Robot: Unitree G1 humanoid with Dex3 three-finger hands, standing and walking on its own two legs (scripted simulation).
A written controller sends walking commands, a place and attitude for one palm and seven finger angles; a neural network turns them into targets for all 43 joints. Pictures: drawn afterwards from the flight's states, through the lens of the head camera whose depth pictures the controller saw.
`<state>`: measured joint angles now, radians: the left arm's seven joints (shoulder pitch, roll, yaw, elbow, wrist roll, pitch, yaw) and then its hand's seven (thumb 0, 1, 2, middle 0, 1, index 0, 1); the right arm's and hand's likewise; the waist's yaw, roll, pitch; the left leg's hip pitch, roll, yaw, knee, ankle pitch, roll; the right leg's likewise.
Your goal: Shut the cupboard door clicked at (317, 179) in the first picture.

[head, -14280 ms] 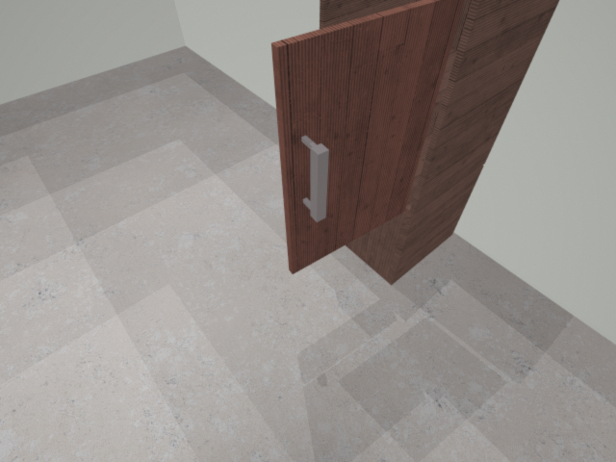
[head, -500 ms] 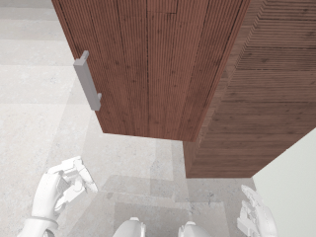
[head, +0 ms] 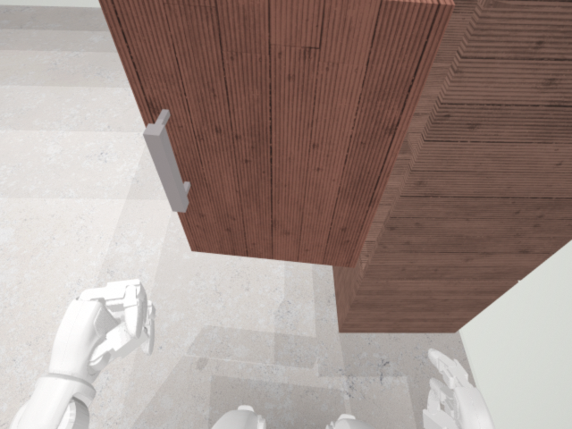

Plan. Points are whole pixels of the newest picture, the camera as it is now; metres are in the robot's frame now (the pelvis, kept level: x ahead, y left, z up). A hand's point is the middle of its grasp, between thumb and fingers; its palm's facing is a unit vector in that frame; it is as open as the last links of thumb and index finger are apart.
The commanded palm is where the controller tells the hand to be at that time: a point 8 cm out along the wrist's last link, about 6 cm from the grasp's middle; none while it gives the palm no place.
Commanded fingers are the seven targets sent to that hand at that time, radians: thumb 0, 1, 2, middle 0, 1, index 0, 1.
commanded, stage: raise the hand and make a fist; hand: left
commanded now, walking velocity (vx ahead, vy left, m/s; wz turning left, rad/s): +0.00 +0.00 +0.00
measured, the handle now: (172, 163) +0.50 +0.22 +0.06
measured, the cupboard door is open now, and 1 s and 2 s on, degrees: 84 84 84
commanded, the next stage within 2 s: bring the fist close to the handle in 0.28 s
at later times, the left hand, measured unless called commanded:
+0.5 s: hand (149, 334) +0.22 +0.18 +0.06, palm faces -0.05 -1.00 -0.05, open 3.1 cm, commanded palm +0.22 +0.24 +0.06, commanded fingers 0.00 0.90 0.90 -1.30 -1.50 -1.30 -1.50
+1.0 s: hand (164, 254) +0.33 +0.19 +0.06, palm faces -0.05 -1.00 -0.03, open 3.1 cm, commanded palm +0.31 +0.24 +0.06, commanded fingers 0.00 0.90 0.90 -1.30 -1.50 -1.30 -1.50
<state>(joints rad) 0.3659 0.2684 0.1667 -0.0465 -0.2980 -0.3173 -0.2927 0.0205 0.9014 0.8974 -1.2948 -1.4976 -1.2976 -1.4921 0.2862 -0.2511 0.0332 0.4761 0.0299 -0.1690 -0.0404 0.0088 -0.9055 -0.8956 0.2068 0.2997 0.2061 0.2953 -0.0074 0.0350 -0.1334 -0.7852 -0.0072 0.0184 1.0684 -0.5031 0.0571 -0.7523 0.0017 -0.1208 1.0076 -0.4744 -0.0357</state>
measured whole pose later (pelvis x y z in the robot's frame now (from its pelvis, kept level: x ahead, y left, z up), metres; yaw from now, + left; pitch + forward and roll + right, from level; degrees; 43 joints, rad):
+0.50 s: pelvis -0.01 -0.01 +0.00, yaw +0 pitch +12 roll -2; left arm 0.33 0.26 0.16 0.00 -0.29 -0.36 -0.29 0.02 0.90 0.90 -1.30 -1.50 -1.30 -1.49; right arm 0.26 -0.25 0.04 0.49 0.03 -0.18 -0.05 0.01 -0.91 -0.90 0.21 0.30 0.21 0.30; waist 0.00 0.04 -0.14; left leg -0.80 -0.01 0.01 1.08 -0.50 0.05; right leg -0.77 0.00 -0.13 1.03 -0.48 -0.05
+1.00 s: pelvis +0.00 -0.01 +0.00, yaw +0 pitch +14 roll -1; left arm -0.13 0.31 0.25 0.42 -0.28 -0.33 -0.33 0.02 0.90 0.90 -1.30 -1.50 -1.30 -1.50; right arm 0.29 -0.27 0.02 0.57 0.04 -0.15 -0.05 0.01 -0.91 -0.90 0.21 0.30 0.20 0.30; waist -0.03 0.02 -0.12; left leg -0.79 0.00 0.03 1.03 -0.47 0.04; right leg -0.78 0.01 -0.10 0.99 -0.45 -0.05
